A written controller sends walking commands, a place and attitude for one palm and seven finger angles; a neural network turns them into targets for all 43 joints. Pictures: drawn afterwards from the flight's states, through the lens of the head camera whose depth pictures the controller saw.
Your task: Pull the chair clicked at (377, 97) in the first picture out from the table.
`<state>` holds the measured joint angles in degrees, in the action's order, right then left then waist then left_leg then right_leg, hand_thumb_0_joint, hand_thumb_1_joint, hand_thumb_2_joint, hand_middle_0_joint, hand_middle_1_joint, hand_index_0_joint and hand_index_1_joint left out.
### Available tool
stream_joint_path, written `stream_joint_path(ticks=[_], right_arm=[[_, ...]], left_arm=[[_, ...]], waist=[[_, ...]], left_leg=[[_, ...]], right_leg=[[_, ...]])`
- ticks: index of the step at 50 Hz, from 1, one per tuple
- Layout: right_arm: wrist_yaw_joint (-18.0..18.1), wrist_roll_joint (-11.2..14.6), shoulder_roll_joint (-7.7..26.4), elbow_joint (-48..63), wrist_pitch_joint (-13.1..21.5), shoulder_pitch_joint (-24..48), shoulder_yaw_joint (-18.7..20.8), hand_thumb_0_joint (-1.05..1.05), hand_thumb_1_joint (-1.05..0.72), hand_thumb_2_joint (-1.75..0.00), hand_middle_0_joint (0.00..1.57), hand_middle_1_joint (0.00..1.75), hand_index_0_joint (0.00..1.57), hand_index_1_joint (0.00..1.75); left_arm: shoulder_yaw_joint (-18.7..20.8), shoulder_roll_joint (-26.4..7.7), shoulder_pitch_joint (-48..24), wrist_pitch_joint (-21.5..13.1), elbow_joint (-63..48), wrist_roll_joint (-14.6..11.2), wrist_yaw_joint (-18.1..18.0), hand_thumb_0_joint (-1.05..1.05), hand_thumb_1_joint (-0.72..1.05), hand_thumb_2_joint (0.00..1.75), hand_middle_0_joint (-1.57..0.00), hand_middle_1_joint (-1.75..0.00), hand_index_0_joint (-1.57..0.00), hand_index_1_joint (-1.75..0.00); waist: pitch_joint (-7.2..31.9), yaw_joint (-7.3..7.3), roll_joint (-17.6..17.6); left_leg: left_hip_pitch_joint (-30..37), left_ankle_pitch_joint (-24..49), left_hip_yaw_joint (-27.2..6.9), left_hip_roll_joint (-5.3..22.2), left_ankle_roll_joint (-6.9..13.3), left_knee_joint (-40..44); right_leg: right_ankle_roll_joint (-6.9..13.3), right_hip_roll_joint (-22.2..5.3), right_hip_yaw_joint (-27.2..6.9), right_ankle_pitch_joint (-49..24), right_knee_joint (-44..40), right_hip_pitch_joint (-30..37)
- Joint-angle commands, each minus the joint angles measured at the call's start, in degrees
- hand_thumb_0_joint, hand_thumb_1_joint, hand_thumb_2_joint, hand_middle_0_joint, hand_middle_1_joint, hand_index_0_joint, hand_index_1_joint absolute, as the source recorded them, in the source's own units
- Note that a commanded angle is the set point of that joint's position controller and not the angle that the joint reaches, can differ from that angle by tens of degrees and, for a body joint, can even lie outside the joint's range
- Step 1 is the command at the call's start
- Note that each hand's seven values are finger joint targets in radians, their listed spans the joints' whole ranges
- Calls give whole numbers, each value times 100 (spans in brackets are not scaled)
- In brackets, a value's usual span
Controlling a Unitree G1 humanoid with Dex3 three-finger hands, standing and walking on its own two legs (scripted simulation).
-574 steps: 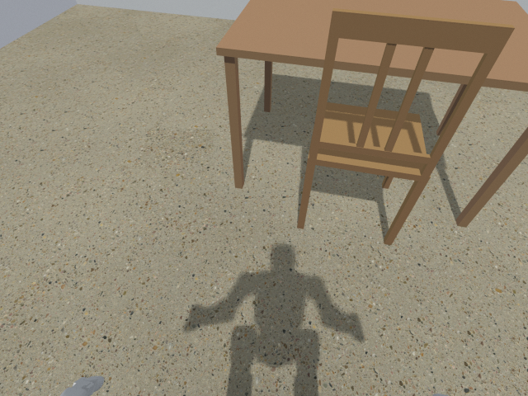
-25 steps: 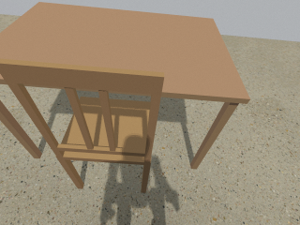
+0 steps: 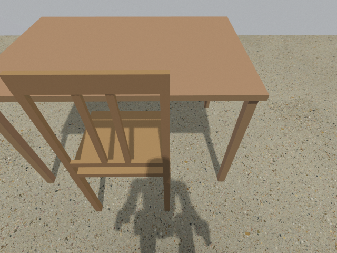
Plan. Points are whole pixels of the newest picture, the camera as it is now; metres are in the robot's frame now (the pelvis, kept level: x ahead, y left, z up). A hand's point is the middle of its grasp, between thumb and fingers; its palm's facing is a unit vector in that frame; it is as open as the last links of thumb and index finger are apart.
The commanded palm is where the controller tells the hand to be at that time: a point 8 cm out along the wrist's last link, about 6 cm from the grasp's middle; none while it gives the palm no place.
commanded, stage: come to a stop and stand still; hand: left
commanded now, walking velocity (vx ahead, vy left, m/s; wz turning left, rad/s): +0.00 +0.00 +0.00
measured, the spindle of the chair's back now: (92, 133) +0.49 +0.28 -0.06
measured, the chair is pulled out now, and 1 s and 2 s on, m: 0.00 0.00 0.00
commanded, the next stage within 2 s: look again from close up in 0.16 s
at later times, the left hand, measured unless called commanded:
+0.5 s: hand out of the picture +0.00 +0.15 -0.17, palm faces +0.01 -0.99 -0.14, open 7.4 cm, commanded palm none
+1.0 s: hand out of the picture +0.03 +0.17 -0.17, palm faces +0.00 -0.98 -0.19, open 7.4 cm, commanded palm none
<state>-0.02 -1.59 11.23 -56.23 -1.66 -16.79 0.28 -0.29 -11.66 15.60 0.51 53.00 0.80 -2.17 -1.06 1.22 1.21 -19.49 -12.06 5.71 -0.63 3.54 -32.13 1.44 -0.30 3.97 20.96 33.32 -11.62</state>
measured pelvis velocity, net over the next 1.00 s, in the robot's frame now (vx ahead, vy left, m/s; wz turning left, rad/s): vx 0.05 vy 0.00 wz -0.02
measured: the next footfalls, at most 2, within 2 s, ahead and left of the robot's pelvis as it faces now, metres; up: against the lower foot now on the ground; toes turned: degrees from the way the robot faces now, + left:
none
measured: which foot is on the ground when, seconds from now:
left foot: down 0.00-1.00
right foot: down 0.00-1.00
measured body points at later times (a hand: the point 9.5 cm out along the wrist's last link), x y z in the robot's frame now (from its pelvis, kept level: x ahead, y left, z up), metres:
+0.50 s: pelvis +0.03 +0.00 +0.01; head +0.05 +0.02 +0.46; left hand +0.00 +0.21 -0.16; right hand +0.03 -0.22 -0.14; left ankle +0.06 +0.08 -0.73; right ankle -0.03 -0.10 -0.73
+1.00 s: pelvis +0.05 +0.00 +0.01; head +0.06 +0.01 +0.46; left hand +0.03 +0.23 -0.15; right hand +0.06 -0.22 -0.15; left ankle +0.06 +0.08 -0.73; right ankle -0.03 -0.10 -0.73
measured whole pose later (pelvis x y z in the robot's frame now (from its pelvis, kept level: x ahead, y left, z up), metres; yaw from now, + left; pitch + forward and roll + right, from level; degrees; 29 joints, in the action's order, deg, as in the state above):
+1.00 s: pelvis +0.05 +0.00 +0.01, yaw -1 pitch +0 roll +1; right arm 1.7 -0.4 9.2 -65.3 1.3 -14.2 -1.2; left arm -1.3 -9.2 18.5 -0.9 63.7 0.6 -2.4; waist -0.6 -0.7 -1.6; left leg -11.9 -12.0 7.1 -2.2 3.6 -23.6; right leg 0.2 -1.3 2.3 19.8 24.0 -4.2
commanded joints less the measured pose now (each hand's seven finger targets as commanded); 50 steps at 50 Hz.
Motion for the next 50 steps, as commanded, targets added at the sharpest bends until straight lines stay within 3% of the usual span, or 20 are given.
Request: stream_joint_path(ticks=[1,7,13,16,26,30,37,45,47,50], right_arm=[[28,23,457,204,202,-45,56,0,-90,-90,20,30,20,30],[62,69,418,-165,296,-234,0,0,-90,-90,20,30,20,30],[114,120,326,-506,374,-288,-46,0,-90,-90,20,30,20,30],[138,137,268,-614,384,-260,-44,0,-90,-90,20,30,20,30],[170,150,238,-746,382,-76,-45,0,-90,-90,20,30,20,30],[178,138,293,-734,401,-41,-50,0,-90,-90,20,30,20,30],[186,137,331,-720,392,27,-51,0,-90,-90,20,30,20,30],[196,125,363,-737,413,-45,-57,0,-90,-90,20,30,20,30],[193,132,345,-747,400,-18,-57,0,-90,-90,20,30,20,30],[193,125,344,-761,405,-76,-61,0,-90,-90,20,30,20,30]], left_arm=[[120,-577,351,-119,-164,2,-5,0,90,90,-20,-30,-20,-30],[62,-451,510,-168,164,-22,3,0,90,90,-20,-30,-20,-30],[2,-300,732,-228,576,-37,-22,0,90,90,-20,-30,-20,-30],[-10,-237,806,-231,714,-25,-37,0,90,90,-20,-30,-20,-30],[-35,-132,947,-224,944,1,-60,0,90,90,-20,-30,-20,-30],[-34,-137,991,-225,979,-5,-60,0,90,90,-20,-30,-20,-30],[-24,-181,928,-203,991,0,-56,0,90,90,-20,-30,-20,-30],[1,-225,891,-191,997,-10,-58,0,90,90,-20,-30,-20,-30],[0,-219,876,-188,1006,-6,-58,0,90,90,-20,-30,-20,-30],[2,-213,886,-191,1011,-12,-61,0,90,90,-20,-30,-20,-30]], waist=[[-416,-134,-321],[-213,-144,-80],[-13,-143,-49],[-92,-147,-94],[-235,-138,-180],[-59,-147,-137],[-243,-160,-167],[-38,-175,-136],[-205,-181,-185],[-118,-176,-178]], left_leg=[[-39,-1105,-974,524,-11,1041],[192,-638,-1019,626,2,1192],[677,374,-882,670,6,1044],[830,606,-849,704,19,1045],[1014,789,-803,710,22,1113],[1182,1084,-797,723,31,1096],[1129,1078,-810,720,18,1175],[1315,1440,-825,734,26,1184],[1205,1265,-822,721,19,1225],[1295,1363,-825,725,19,1224]], right_leg=[[289,-509,-832,898,-1206,-622],[210,-495,-714,83,-1150,-294],[149,-538,-698,-763,-1187,-95],[105,-521,-666,-924,-1228,-131],[36,-545,-654,-1065,-1324,-162],[18,-589,-633,-1263,-1293,-75],[10,-591,-635,-1217,-1339,-87],[1,-617,-595,-1339,-1297,59],[11,-621,-613,-1285,-1347,21],[13,-630,-614,-1349,-1337,55]])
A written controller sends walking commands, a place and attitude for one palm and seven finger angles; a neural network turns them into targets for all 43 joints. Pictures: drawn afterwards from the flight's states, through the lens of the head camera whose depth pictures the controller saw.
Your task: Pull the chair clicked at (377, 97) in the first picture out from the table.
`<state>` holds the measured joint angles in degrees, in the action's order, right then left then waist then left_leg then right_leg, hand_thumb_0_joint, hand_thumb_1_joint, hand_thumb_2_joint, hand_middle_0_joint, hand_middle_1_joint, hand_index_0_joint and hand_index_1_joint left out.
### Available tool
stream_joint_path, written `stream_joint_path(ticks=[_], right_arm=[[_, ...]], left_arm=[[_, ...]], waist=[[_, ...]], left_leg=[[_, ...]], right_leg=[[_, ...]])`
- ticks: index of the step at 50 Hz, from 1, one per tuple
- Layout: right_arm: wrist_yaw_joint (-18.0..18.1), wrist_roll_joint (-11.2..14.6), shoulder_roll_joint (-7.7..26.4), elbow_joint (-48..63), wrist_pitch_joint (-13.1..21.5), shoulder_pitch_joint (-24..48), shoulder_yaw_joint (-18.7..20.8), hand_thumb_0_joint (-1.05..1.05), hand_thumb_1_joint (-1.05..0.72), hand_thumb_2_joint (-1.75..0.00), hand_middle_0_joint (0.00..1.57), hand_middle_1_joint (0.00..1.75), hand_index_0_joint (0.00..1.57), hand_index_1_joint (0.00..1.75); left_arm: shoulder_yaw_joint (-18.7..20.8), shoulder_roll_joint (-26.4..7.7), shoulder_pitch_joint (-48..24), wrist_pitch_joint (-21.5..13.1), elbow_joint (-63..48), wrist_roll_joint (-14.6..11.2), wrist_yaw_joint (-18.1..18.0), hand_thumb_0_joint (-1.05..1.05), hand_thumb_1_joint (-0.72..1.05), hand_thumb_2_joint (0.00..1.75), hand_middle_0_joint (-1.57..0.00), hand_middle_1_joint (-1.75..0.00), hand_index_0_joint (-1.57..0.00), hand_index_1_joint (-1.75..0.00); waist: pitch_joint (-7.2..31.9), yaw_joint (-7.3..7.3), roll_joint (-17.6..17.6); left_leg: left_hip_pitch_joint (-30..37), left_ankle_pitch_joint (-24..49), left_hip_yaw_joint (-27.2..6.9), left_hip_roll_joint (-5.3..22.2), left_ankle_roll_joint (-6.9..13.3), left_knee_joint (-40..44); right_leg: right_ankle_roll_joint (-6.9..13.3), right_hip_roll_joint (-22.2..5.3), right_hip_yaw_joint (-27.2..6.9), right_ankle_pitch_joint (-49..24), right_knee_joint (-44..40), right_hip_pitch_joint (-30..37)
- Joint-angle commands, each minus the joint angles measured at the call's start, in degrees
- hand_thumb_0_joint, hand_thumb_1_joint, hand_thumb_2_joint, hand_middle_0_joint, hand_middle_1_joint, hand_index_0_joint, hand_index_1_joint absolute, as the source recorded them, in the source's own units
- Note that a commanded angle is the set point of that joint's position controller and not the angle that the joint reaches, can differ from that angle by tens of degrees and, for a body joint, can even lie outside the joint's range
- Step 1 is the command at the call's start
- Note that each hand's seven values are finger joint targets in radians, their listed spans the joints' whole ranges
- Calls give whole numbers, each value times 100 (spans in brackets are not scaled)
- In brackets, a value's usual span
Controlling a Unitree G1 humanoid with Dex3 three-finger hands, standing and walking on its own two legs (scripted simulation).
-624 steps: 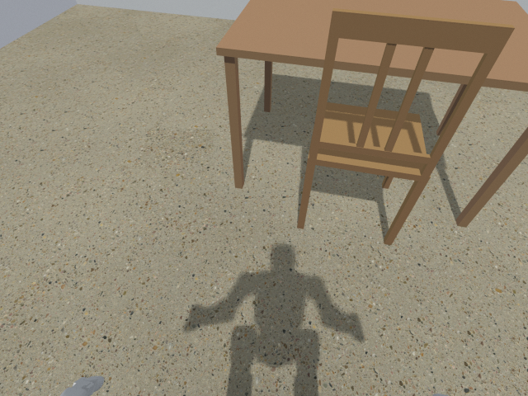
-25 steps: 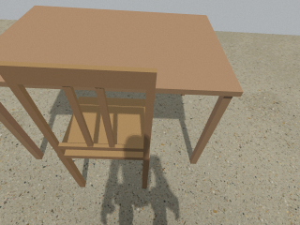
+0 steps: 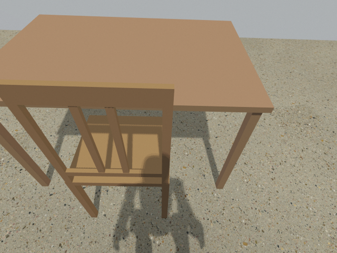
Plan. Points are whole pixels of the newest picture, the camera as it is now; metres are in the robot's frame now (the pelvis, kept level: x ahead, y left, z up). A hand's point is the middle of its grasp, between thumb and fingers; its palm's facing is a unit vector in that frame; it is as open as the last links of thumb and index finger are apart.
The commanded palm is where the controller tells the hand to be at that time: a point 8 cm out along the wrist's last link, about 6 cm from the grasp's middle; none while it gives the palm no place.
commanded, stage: look again from close up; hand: left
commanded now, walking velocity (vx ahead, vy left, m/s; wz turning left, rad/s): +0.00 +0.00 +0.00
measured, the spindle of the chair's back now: (90, 143) +0.44 +0.29 -0.07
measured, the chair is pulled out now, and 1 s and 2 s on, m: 0.00 0.00 0.00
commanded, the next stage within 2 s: raise the hand toward the chair's back in 0.06 s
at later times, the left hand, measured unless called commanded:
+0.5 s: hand (112, 233) +0.17 +0.14 -0.04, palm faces +0.01 -1.00 +0.00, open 8.5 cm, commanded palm +0.11 +0.22 -0.07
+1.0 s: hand (103, 240) +0.16 +0.17 -0.06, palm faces +0.05 -1.00 -0.03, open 12.9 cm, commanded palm +0.13 +0.22 -0.05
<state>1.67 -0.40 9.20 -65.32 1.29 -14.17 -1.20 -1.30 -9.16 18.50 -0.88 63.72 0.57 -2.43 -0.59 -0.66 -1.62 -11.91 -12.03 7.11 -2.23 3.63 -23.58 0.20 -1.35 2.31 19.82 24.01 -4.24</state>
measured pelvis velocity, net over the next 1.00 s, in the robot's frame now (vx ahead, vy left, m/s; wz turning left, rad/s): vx -0.07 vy -0.04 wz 0.04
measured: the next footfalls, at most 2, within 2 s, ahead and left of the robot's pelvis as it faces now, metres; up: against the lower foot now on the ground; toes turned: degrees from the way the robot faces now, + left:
none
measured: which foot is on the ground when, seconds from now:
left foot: down 0.00-1.00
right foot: down 0.00-1.00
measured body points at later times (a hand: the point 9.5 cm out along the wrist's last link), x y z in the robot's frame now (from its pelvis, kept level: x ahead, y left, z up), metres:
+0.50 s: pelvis -0.05 -0.03 -0.07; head -0.01 -0.03 +0.38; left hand +0.17 +0.20 -0.03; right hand +0.16 -0.29 -0.13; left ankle +0.01 +0.08 -0.74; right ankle -0.08 -0.11 -0.74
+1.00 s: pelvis -0.07 -0.04 -0.09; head +0.00 -0.04 +0.35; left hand +0.15 +0.22 -0.05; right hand +0.08 -0.26 -0.20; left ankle +0.01 +0.08 -0.74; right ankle -0.08 -0.11 -0.74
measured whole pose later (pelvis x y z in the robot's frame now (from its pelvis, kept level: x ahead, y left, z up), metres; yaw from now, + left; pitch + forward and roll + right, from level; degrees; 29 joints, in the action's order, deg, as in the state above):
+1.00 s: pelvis -0.07 -0.04 -0.09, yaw +2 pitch +15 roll -2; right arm 3.7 1.4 11.4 -35.5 10.1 -14.9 -0.7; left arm 10.9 -13.2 17.2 -21.8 7.4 -16.4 15.2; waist 7.5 1.1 2.7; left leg -56.5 -22.9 0.9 3.1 0.9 -64.7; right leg 4.1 2.5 7.1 33.5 65.1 -46.5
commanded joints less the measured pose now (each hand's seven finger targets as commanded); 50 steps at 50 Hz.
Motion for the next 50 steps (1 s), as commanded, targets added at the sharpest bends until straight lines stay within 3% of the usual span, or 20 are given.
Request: stream_joint_path(ticks=[1,7,8,9,10,11,12,13,15,18,19,22,24,27,30,31,35,39,42,50], right_arm=[[25,19,519,139,112,-339,84,0,-90,-90,20,30,20,30],[26,14,504,91,107,-406,84,0,-90,-90,20,30,20,30],[-53,13,726,540,105,-174,85,0,-90,-90,20,30,20,30],[171,308,1650,2566,799,-409,400,0,-90,-90,20,30,20,30],[287,236,1238,2214,1342,10,178,0,-90,-90,20,30,20,30],[197,375,998,2183,1575,-68,267,0,-90,-90,20,30,20,30],[204,326,939,2106,1610,-136,276,0,-90,-90,20,30,20,30],[199,302,1146,2403,1653,8,368,0,-90,-90,20,30,20,30],[175,102,1355,2666,1664,56,470,0,-90,-90,20,30,20,30],[2,-15,1261,3120,1608,432,635,0,-90,-90,20,30,20,30],[-61,-25,1247,3309,1601,589,663,0,-90,-90,20,30,20,30],[-204,106,1237,3814,1530,851,742,0,-90,-90,20,30,20,30],[-130,178,1201,4250,1366,1013,692,0,-90,-90,20,30,20,30],[23,199,1099,4563,1147,963,608,0,-90,-90,20,30,20,30],[162,132,964,4461,1131,616,542,0,-90,-90,20,30,20,30],[206,112,992,4389,1133,522,515,0,-90,-90,20,30,20,30],[299,145,1061,4118,1310,490,389,0,-90,-90,20,30,20,30],[362,250,1124,4118,1323,553,325,0,-90,-90,20,30,20,30],[363,267,1071,4173,1278,610,313,0,-90,-90,20,30,20,30],[214,177,1011,3923,1339,456,476,0,-90,-90,20,30,20,30]], left_arm=[[112,-475,609,-60,-71,17,-33,0,90,90,-20,-30,-20,-30],[107,-460,635,-77,-53,9,-50,0,90,90,-20,-30,-20,-30],[52,-483,622,-189,-79,142,-225,0,90,90,-20,-30,-20,-30],[656,-1685,-3240,-1208,-8579,-944,-168,0,88,89,-20,-30,-20,-30],[620,-1393,-1318,-1070,-7525,-607,-398,0,85,88,-20,-29,-20,-29],[121,-622,288,-384,-6780,-639,-552,0,83,87,-19,-29,-19,-29],[-321,303,401,-303,-6496,-855,-453,0,81,86,-19,-29,-19,-29],[-193,133,35,-525,-6610,-957,-345,0,78,85,-19,-28,-19,-28],[303,-228,-16,-1157,-5911,-918,-49,0,74,83,-18,-27,-18,-27],[699,59,1330,-2349,-4920,-1146,841,0,67,80,-18,-26,-18,-26],[684,144,1472,-2771,-4974,-1311,1229,0,64,79,-17,-26,-17,-26],[1527,-665,1424,-3531,-5090,-1617,2135,0,57,76,-17,-25,-17,-25],[1649,-881,1027,-3264,-5602,-1695,2175,0,53,74,-16,-24,-16,-24],[1578,-1014,-2,-2957,-6722,-1707,1861,0,46,71,-16,-23,-16,-23],[1467,-1083,-713,-3281,-7781,-1589,1487,0,39,68,-15,-22,-15,-22],[1389,-1161,-1012,-3391,-7962,-1541,1469,0,36,67,-15,-22,-15,-22],[1025,-1055,-1011,-3449,-7365,-1586,1823,0,27,63,-14,-20,-14,-20],[1347,-1278,-713,-2706,-6637,-1801,2187,0,18,59,-13,-19,-13,-19],[1689,-1347,-535,-2299,-6678,-1921,2093,0,11,56,-12,-18,-12,-18],[1687,-1111,-48,-2770,-6803,-1726,1621,0,-8,48,-10,-15,-10,-15]], waist=[[-159,1,33],[-160,11,-1],[-813,36,34],[1920,770,873],[2349,191,1950],[1774,348,1738],[907,358,873],[353,411,333],[162,596,-754],[993,-23,-1360],[1254,-172,-1234],[1790,-418,-128],[2043,-399,26],[1920,-131,263],[2029,137,715],[1994,309,514],[1727,478,631],[1905,257,278],[2164,65,159],[2167,61,146]], left_leg=[[515,1387,-946,883,18,357],[498,1458,-933,854,-10,317],[-169,2026,-935,866,-164,-733],[1738,2400,-894,377,-179,-219],[2416,3127,-944,733,-231,-140],[1838,2733,-1194,675,-413,28],[1093,2345,-1126,629,-324,-53],[401,1434,-1173,603,-259,-354],[-684,290,-1118,356,-173,-1243],[-1804,702,-904,277,-289,-2346],[-2242,554,-851,216,-317,-2607],[-2887,295,-663,125,-361,-3200],[-3120,-72,-513,64,-277,-3357],[-3356,-672,-604,134,-192,-3574],[-3212,-666,-728,299,-117,-3810],[-3313,-696,-797,353,-97,-3923],[-3567,-914,-906,416,-98,-4100],[-3818,-1001,-935,371,-95,-4047],[-3710,-769,-960,354,-95,-3896],[-3116,-164,-960,393,-115,-3472]], right_leg=[[135,-522,-435,-1294,-427,-630],[151,-556,-462,-1572,-431,-543],[58,-604,-609,-2380,-478,-1080],[118,-44,-6,-2502,220,-1129],[230,140,57,-1281,835,-1339],[129,172,181,-438,1276,-1935],[81,142,242,-246,1293,-2097],[65,159,325,-142,975,-2288],[53,196,415,-377,882,-2972],[97,275,417,-972,2139,-3555],[107,251,314,-1044,2477,-3623],[149,88,-144,-1278,2990,-3549],[82,53,-474,-792,2911,-3431],[-3,52,-824,244,2662,-3812],[28,106,-864,470,2675,-4100],[4,155,-862,476,2726,-4257],[-15,162,-886,794,2658,-4555],[-128,43,-1118,1015,2391,-3990],[-219,-47,-1150,639,2349,-3581],[-95,139,-419,-375,2768,-3815]])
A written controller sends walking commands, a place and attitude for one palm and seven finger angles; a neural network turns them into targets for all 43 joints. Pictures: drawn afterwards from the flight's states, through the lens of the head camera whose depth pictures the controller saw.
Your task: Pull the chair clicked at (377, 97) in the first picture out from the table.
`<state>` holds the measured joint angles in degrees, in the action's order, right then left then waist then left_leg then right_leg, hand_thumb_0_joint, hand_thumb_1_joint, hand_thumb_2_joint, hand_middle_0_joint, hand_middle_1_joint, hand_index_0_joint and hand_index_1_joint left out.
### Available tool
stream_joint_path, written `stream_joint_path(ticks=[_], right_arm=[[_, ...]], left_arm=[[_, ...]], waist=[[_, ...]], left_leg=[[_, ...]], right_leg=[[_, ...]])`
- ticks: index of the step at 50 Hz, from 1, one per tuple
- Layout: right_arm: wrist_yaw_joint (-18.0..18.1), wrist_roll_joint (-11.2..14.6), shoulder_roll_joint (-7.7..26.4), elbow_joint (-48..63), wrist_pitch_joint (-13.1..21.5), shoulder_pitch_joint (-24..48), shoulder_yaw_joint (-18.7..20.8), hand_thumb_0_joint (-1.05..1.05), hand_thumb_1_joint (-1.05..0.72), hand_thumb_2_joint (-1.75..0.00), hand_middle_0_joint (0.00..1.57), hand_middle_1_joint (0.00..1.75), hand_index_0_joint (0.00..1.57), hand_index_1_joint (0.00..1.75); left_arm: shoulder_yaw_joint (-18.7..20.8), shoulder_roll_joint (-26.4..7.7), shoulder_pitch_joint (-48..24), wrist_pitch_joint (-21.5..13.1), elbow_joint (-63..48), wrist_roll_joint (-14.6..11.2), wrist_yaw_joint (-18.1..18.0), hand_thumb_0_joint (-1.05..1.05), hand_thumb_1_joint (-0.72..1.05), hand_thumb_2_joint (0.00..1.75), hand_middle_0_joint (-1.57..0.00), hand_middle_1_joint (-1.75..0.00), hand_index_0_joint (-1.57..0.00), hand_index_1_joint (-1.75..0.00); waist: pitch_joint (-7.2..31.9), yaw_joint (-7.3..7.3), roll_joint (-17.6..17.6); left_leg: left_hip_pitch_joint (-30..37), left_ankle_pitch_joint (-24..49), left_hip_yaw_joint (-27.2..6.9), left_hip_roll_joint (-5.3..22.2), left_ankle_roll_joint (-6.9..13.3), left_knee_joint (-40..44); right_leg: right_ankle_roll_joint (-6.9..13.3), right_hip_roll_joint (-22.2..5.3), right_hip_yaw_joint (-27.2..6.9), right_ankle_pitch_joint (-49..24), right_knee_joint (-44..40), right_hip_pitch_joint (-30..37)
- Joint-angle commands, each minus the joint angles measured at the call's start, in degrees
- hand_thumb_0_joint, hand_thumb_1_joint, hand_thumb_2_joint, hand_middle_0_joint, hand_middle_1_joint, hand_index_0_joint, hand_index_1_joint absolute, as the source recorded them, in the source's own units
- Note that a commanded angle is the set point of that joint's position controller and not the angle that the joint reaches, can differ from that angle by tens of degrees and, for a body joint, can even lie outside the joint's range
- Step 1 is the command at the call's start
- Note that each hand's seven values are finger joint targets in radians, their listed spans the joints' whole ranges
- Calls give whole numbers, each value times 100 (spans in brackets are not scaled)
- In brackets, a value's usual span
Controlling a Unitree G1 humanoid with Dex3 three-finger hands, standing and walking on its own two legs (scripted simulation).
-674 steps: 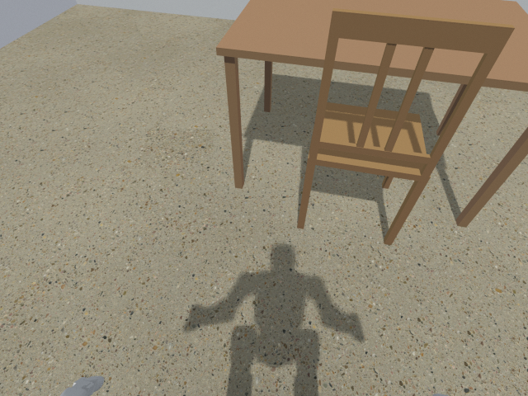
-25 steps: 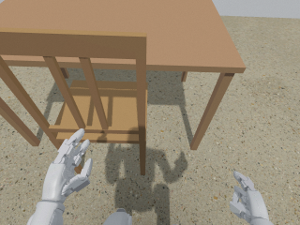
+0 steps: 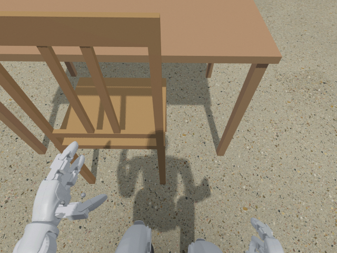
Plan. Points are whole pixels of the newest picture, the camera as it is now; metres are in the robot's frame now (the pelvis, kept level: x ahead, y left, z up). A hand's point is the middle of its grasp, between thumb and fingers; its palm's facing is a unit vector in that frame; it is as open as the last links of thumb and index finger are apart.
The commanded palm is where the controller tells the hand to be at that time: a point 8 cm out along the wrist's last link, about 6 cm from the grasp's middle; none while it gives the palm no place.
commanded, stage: raise the hand toward the chair's back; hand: left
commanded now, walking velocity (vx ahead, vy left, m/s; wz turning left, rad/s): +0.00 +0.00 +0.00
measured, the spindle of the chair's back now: (72, 98) +0.52 +0.31 +0.02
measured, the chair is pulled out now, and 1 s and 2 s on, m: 0.00 0.00 0.00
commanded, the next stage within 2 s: aim the fingers beside a spindle in 1.26 s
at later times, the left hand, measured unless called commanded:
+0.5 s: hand (61, 194) +0.23 +0.23 +0.05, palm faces +0.03 -1.00 -0.04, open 16.5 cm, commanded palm +0.21 +0.29 +0.05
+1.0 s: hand (57, 187) +0.25 +0.24 +0.05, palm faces +0.02 -1.00 -0.05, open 16.9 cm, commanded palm +0.22 +0.30 +0.06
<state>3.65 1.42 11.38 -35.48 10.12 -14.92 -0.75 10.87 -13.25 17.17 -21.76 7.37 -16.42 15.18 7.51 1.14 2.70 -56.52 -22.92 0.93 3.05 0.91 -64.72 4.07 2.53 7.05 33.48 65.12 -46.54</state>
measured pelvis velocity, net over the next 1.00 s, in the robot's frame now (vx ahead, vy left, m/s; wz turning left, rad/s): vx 0.00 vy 0.04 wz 0.00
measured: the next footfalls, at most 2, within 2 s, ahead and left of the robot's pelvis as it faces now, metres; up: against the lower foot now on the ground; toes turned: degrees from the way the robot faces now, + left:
none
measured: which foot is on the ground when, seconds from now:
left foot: down 0.00-1.00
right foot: down 0.00-1.00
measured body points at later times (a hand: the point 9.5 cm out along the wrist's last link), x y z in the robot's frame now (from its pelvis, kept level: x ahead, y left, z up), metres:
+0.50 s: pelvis +0.00 +0.04 +0.01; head +0.07 +0.05 +0.45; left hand +0.23 +0.29 +0.05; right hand +0.21 -0.19 -0.06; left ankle +0.08 +0.11 -0.65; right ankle -0.01 -0.08 -0.65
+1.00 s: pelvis +0.00 +0.04 +0.01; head +0.07 +0.06 +0.46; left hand +0.24 +0.30 +0.06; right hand +0.16 -0.21 -0.06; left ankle +0.08 +0.11 -0.65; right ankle -0.01 -0.08 -0.65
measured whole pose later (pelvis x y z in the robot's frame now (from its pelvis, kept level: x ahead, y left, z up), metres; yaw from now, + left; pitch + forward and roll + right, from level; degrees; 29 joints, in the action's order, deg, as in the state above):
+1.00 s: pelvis +0.00 +0.04 +0.01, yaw +0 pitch +14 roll -4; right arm 2.7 1.5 14.8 -31.7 9.6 -14.6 -0.9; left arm 11.3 -15.7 16.7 -22.6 6.2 -16.1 14.0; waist 7.0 1.7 2.5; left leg -53.3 -22.2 1.7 1.5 4.1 -61.4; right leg 1.0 1.2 6.3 31.1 59.6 -42.3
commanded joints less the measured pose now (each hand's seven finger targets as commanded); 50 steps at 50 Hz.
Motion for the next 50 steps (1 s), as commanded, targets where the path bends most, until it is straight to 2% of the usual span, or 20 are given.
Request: stream_joint_path(ticks=[1,3,5,9,10,12,14,16,18,19,25,30,31,32,36,37,39,41,45,50], right_arm=[[5,-3,810,923,452,562,442,0,-90,-90,20,30,20,30],[-18,5,862,937,477,523,470,0,-90,-90,20,30,20,30],[-21,9,906,956,491,493,476,0,-90,-90,20,30,20,30],[-36,-5,945,1013,489,451,496,0,-90,-90,20,30,20,30],[-46,-14,953,1033,477,450,482,0,-90,-90,20,30,20,30],[-55,-19,971,1061,445,454,483,0,-90,-90,20,30,20,30],[-59,-2,994,1119,385,460,454,0,-90,-90,20,30,20,30],[-58,-5,1009,1160,340,437,433,0,-90,-90,20,30,20,30],[-55,-4,1011,1221,296,422,418,0,-90,-90,20,30,20,30],[-55,-2,1009,1249,265,413,399,0,-90,-90,20,30,20,30],[-49,2,1016,1333,187,434,333,0,-90,-90,20,30,20,30],[-36,12,1058,1368,168,420,276,0,-90,-90,20,30,20,30],[-20,13,1068,1353,168,418,270,0,-90,-90,20,30,20,30],[-26,14,1059,1363,183,415,269,0,-90,-90,20,30,20,30],[-14,22,1069,1298,209,386,271,0,-90,-90,20,30,20,30],[-16,27,1081,1298,216,385,278,0,-90,-90,20,30,20,30],[-14,36,1091,1275,233,393,278,0,-90,-90,20,30,20,30],[-19,46,1104,1263,257,385,283,0,-90,-90,20,30,20,30],[-32,43,1114,1271,303,346,310,0,-90,-90,20,30,20,30],[-46,30,1096,1223,313,338,319,0,-90,-90,20,30,20,30]], left_arm=[[433,-666,171,-707,-997,10,-156,0,-10,47,-10,-14,-10,-14],[314,-611,90,-824,-1070,3,-152,0,-15,45,-10,-14,-10,-14],[307,-636,79,-906,-1156,-10,-172,0,-20,43,-9,-13,-9,-13],[285,-662,117,-1005,-1493,3,-257,0,-29,39,-8,-11,-8,-11],[257,-658,92,-999,-1551,29,-289,0,-31,38,-8,-11,-8,-11],[233,-657,64,-981,-1597,60,-347,0,-36,36,-7,-10,-7,-10],[156,-614,34,-896,-1519,84,-343,0,-41,34,-7,-9,-7,-9],[172,-707,-35,-804,-1512,140,-319,0,-45,32,-6,-9,-6,-9],[158,-689,-49,-729,-1600,115,-286,0,-50,30,-6,-8,-6,-8],[187,-695,-41,-668,-1549,92,-269,0,-50,30,-6,-8,-6,-8],[183,-710,-261,-548,-1598,100,-214,0,-50,30,-6,-8,-6,-8],[259,-831,-479,-478,-1537,84,-157,0,-50,30,-6,-8,-6,-8],[334,-939,-498,-458,-1495,98,-148,0,-50,30,-6,-8,-6,-8],[344,-923,-484,-466,-1564,83,-136,0,-50,30,-6,-8,-6,-8],[493,-1002,-444,-438,-1428,-19,-101,0,-50,30,-6,-8,-6,-8],[492,-990,-468,-447,-1425,-22,-89,0,-50,30,-6,-8,-6,-8],[456,-940,-521,-427,-1307,-58,-65,0,-50,30,-6,-8,-6,-8],[442,-949,-468,-433,-1238,-33,-54,0,-50,30,-6,-8,-6,-8],[453,-971,-439,-478,-1352,-46,-87,0,-50,30,-6,-8,-6,-8],[519,-981,-394,-552,-1294,-42,-188,0,-50,30,-6,-8,-6,-8]], waist=[[1227,-110,-306],[1225,-54,-234],[1275,-58,-127],[1553,-82,138],[1526,-75,231],[1498,-51,193],[1294,-10,180],[1311,-10,305],[1383,-1,287],[1355,-4,194],[1213,34,301],[1197,54,326],[1188,34,325],[1249,2,486],[1241,13,219],[1243,8,321],[1134,38,226],[1078,9,295],[1217,14,313],[1180,15,198]], left_leg=[[1330,933,-341,-141,161,656],[1431,800,-319,-146,166,709],[1564,746,-333,-141,165,779],[2006,952,-398,-108,148,880],[2060,901,-436,-92,126,937],[2147,865,-516,-74,118,989],[2098,615,-569,-66,101,1065],[2199,598,-632,-50,102,1118],[2346,672,-670,-43,83,1153],[2322,622,-698,-43,78,1187],[2446,377,-822,-15,39,1309],[2430,89,-884,-24,41,1412],[2423,95,-897,-26,44,1422],[2537,186,-883,-34,26,1448],[2464,268,-853,-43,45,1461],[2478,273,-824,-47,39,1454],[2407,108,-828,-54,43,1495],[2348,75,-813,-63,47,1511],[2449,238,-771,-60,55,1484],[2333,248,-734,-61,60,1444]], right_leg=[[-463,-225,-839,-1709,-1334,314],[-410,-190,-739,-1371,-1327,130],[-355,-156,-633,-1195,-1304,35],[-292,-102,-427,-1326,-1158,-80],[-276,-100,-368,-1236,-1135,-140],[-268,-82,-318,-1166,-1120,-221],[-267,-67,-289,-1010,-1157,-310],[-249,-51,-269,-1002,-1139,-339],[-251,-51,-249,-1083,-1172,-277],[-256,-40,-236,-1066,-1198,-250],[-251,-27,-196,-942,-1236,-340],[-248,-25,-207,-817,-1292,-297],[-238,-21,-209,-819,-1282,-277],[-228,-26,-206,-853,-1294,-252],[-241,-11,-207,-897,-1386,-112],[-246,-23,-215,-887,-1393,-139],[-258,-22,-213,-811,-1429,-154],[-242,-24,-225,-781,-1428,-118],[-254,-39,-234,-862,-1440,-85],[-262,-37,-243,-854,-1434,-59]])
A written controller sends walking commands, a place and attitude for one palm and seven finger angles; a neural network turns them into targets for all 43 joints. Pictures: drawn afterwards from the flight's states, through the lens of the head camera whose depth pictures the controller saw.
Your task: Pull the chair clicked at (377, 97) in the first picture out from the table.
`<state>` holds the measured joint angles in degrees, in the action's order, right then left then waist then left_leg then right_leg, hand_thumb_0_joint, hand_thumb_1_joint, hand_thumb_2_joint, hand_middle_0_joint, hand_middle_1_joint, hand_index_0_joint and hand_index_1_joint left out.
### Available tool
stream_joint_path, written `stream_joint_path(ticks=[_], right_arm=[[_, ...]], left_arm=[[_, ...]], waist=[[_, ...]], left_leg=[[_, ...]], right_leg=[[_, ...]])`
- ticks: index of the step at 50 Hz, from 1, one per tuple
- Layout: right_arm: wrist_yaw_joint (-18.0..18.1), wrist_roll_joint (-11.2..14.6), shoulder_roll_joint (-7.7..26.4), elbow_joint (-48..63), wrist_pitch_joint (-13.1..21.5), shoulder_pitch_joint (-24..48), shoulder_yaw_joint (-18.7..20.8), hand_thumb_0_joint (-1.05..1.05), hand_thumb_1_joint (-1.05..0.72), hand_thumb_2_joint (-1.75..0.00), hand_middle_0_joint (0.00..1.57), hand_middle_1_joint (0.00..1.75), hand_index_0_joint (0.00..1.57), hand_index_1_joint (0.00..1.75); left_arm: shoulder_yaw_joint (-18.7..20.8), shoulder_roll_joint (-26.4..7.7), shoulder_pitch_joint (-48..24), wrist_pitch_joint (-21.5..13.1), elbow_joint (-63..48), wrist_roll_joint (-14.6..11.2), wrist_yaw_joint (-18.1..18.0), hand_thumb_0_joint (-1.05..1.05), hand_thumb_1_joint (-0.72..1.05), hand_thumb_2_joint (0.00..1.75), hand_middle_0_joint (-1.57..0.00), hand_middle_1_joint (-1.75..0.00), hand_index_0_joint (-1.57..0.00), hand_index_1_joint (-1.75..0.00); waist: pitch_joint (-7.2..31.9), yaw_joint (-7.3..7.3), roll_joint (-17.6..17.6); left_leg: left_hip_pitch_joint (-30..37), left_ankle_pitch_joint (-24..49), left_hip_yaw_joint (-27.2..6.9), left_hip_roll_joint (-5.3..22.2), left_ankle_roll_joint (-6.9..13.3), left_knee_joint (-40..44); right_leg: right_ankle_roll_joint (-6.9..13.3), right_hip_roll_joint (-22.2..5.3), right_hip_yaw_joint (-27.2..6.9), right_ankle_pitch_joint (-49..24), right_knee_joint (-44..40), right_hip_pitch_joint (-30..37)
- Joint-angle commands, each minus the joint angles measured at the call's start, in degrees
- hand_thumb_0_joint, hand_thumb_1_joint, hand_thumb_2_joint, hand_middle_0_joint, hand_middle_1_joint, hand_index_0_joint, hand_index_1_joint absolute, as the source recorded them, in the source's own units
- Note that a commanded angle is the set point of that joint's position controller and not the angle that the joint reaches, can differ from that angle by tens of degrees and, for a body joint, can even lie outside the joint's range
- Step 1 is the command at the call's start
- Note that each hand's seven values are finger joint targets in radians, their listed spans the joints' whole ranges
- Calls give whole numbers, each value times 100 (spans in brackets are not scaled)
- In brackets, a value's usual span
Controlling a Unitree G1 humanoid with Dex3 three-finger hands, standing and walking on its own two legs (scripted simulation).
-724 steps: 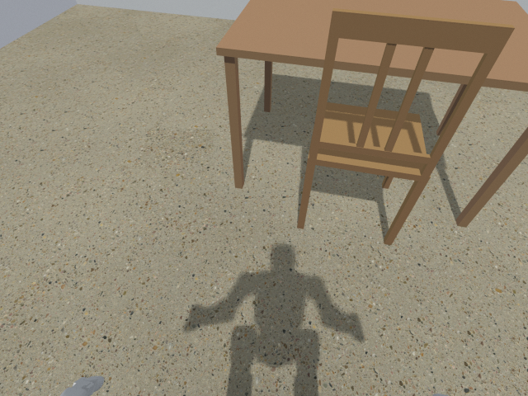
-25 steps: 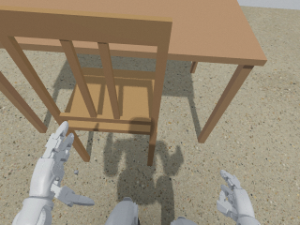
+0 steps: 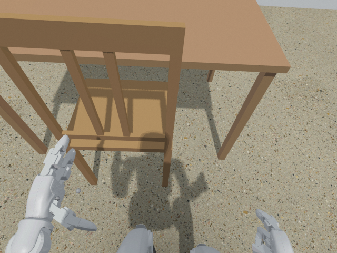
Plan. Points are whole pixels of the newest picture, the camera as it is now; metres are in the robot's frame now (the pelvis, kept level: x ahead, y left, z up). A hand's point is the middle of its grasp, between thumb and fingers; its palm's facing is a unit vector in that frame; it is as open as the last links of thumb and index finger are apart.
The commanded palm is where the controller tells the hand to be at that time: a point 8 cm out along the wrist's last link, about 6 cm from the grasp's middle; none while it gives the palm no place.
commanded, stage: raise the hand toward the chair's back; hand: left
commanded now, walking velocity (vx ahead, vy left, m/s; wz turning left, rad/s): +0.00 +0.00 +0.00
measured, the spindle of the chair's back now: (87, 100) +0.51 +0.26 +0.01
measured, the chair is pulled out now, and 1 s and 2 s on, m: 0.00 0.00 0.00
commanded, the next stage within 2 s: aim the fingers beside a spindle in 0.26 s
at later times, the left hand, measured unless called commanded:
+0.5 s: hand (85, 187) +0.25 +0.19 +0.03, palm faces +0.03 -1.00 -0.04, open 16.9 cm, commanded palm +0.24 +0.25 +0.04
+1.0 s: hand (102, 170) +0.30 +0.17 +0.02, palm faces +0.01 -1.00 -0.03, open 16.9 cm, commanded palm +0.28 +0.23 +0.02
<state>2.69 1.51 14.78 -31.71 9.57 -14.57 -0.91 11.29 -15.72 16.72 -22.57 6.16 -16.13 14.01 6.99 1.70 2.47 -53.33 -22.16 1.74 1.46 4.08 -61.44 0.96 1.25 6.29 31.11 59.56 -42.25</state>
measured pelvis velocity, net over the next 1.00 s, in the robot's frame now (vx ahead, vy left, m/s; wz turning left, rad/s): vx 0.01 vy -0.01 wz -0.01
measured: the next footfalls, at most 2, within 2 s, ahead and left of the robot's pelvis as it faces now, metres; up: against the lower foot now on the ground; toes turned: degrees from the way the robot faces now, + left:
none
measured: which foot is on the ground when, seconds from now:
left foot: down 0.00-1.00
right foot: down 0.00-1.00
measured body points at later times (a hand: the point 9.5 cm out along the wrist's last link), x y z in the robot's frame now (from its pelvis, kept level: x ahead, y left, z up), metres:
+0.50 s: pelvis +0.01 -0.01 +0.00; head +0.07 +0.00 +0.44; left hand +0.24 +0.25 +0.04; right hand +0.19 -0.25 -0.08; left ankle +0.08 +0.07 -0.66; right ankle -0.02 -0.12 -0.66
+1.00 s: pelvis +0.01 -0.01 -0.01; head +0.09 +0.00 +0.43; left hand +0.29 +0.23 +0.02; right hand +0.16 -0.26 -0.11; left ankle +0.08 +0.07 -0.66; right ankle -0.02 -0.12 -0.66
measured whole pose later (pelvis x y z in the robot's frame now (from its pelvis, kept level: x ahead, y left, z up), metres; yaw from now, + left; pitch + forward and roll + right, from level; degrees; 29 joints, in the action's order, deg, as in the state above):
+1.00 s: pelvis +0.01 -0.01 -0.01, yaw -1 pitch +17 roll -3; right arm 1.5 0.8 14.3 -32.8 7.2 -13.2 -0.9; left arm 9.9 -14.1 4.7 -25.0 16.0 -14.1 11.6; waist 8.3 1.9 2.3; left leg -58.9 -24.1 1.9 2.2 3.1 -65.6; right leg 2.0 1.8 5.9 33.7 64.8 -48.4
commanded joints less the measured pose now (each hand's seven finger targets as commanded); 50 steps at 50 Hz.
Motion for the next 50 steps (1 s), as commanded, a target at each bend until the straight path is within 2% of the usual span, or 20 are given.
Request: stream_joint_path(ticks=[1,3,6,10,11,12,15,20,22,23,27,28,30,31,33,39,43,46,48,50], right_arm=[[52,13,769,830,360,321,342,0,-90,-90,20,30,20,30],[42,21,752,846,371,326,338,0,-90,-90,20,30,20,30],[41,17,754,817,361,294,345,0,-90,-90,20,30,20,30],[47,28,732,817,370,319,336,0,-90,-90,20,30,20,30],[50,40,740,805,358,302,340,0,-90,-90,20,30,20,30],[45,36,728,824,350,322,329,0,-90,-90,20,30,20,30],[59,37,716,820,335,313,343,0,-90,-90,20,30,20,30],[60,27,695,812,338,329,325,0,-90,-90,20,30,20,30],[65,24,720,761,311,302,330,0,-90,-90,20,30,20,30],[57,23,711,782,318,320,315,0,-90,-90,20,30,20,30],[70,3,742,736,312,287,331,0,-90,-90,20,30,20,30],[56,11,727,751,327,309,320,0,-90,-90,20,30,20,30],[44,10,735,731,305,281,348,0,-90,-90,20,30,20,30],[37,12,739,737,280,288,346,0,-90,-90,20,30,20,30],[24,10,735,727,258,286,340,0,-90,-90,20,30,20,30],[2,-15,774,679,193,245,341,0,-90,-90,20,30,20,30],[-33,-31,759,691,164,241,364,0,-90,-90,20,30,20,30],[-40,-47,789,653,85,206,358,0,-90,-90,20,30,20,30],[-61,-44,765,665,44,224,357,0,-90,-90,20,30,20,30],[-68,-46,767,669,8,206,356,0,-90,-90,20,30,20,30]], left_arm=[[518,-802,-342,-480,-1129,-40,-90,0,-50,30,-6,-8,-6,-8],[460,-761,-393,-505,-1218,-48,-85,0,-50,30,-6,-8,-6,-8],[495,-784,-369,-502,-1152,-51,-71,0,-50,30,-6,-8,-6,-8],[412,-695,-421,-497,-1186,-103,-9,0,-50,30,-6,-8,-6,-8],[453,-749,-404,-476,-1105,-73,-16,0,-50,30,-6,-8,-6,-8],[448,-747,-398,-471,-1106,-78,-15,0,-50,30,-6,-8,-6,-8],[433,-694,-424,-462,-1096,-95,13,0,-50,30,-6,-8,-6,-8],[366,-641,-559,-507,-1097,-105,57,0,-50,30,-6,-8,-6,-8],[468,-734,-699,-514,-874,-76,52,0,-50,30,-6,-8,-6,-8],[299,-580,-777,-519,-836,-80,83,0,-50,30,-6,-8,-6,-8],[527,-837,-1059,-582,-745,-60,86,0,-50,30,-6,-8,-6,-8],[314,-657,-1114,-595,-827,-64,113,0,-50,30,-6,-8,-6,-8],[490,-770,-957,-589,-759,-81,78,0,-50,30,-6,-8,-6,-8],[435,-734,-911,-552,-629,-58,67,0,-50,30,-6,-8,-6,-8],[368,-695,-1106,-556,-664,-41,23,0,-50,30,-6,-8,-6,-8],[274,-632,-1727,-615,-408,56,-122,0,-50,30,-6,-8,-6,-8],[211,-597,-1709,-665,-457,100,-201,0,-50,30,-6,-8,-6,-8],[335,-703,-1779,-628,-89,143,-271,0,-50,30,-6,-8,-6,-8],[292,-631,-1902,-651,-101,152,-283,0,-50,30,-6,-8,-6,-8],[293,-597,-1982,-654,-23,133,-292,0,-50,30,-6,-8,-6,-8]], waist=[[1208,-38,208],[1246,-38,340],[1330,-19,188],[1315,0,285],[1264,14,141],[1221,-16,263],[1325,11,138],[1324,10,268],[1234,52,68],[1202,70,181],[1468,17,164],[1539,43,306],[1621,-27,250],[1565,-7,127],[1557,6,278],[1560,86,133],[1825,23,279],[1665,47,-52],[1725,25,153],[1753,33,40]], left_leg=[[1932,160,-785,90,-244,1081],[1962,294,-729,71,-243,1040],[1960,438,-715,80,-227,975],[1954,496,-659,59,-221,907],[1905,495,-659,69,-214,898],[1873,484,-650,48,-216,908],[1922,615,-615,59,-211,845],[1886,738,-574,36,-201,746],[1719,699,-576,40,-198,686],[1704,633,-562,28,-195,658],[1688,754,-553,36,-192,570],[1790,832,-541,28,-189,557],[1879,971,-556,54,-209,591],[1788,962,-555,54,-192,572],[1778,922,-543,49,-203,551],[1637,692,-589,62,-211,498],[1836,914,-583,80,-222,471],[1527,791,-577,74,-205,408],[1547,809,-537,58,-219,376],[1500,766,-543,62,-217,361]], right_leg=[[48,97,-195,-607,-889,-476],[53,81,-215,-687,-888,-422],[43,97,-226,-771,-896,-389],[32,83,-260,-824,-922,-393],[33,98,-261,-828,-930,-371],[41,86,-278,-817,-945,-355],[17,83,-274,-933,-935,-347],[24,72,-324,-1055,-905,-353],[17,78,-331,-1052,-874,-392],[14,66,-348,-988,-870,-477],[30,60,-391,-1087,-785,-405],[30,50,-395,-1151,-769,-434],[39,62,-352,-1263,-747,-382],[27,78,-361,-1274,-741,-399],[27,58,-373,-1253,-716,-462],[31,58,-364,-1008,-622,-676],[40,50,-370,-1158,-552,-687],[29,73,-392,-1105,-523,-722],[32,54,-411,-1144,-488,-746],[29,60,-409,-1106,-477,-745]])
